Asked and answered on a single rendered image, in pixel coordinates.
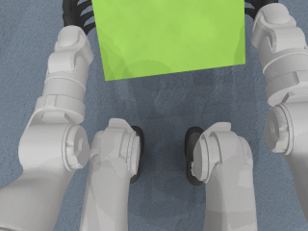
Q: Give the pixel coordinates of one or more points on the robot right thigh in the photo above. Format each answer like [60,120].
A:
[230,196]

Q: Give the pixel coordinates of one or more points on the left robot foot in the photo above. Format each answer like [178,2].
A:
[139,133]

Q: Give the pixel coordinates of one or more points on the carton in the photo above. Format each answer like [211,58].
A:
[140,38]

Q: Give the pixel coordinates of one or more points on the robot left hand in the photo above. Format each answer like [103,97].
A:
[72,14]

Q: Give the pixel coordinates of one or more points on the left robot upper arm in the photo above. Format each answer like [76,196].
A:
[49,153]

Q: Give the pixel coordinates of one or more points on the robot left forearm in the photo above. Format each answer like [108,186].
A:
[65,83]

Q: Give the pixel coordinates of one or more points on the robot right hand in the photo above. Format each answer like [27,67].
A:
[257,4]

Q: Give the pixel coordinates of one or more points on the robot right forearm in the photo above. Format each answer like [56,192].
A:
[283,54]

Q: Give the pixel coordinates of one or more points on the right robot upper arm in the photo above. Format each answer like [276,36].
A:
[286,132]

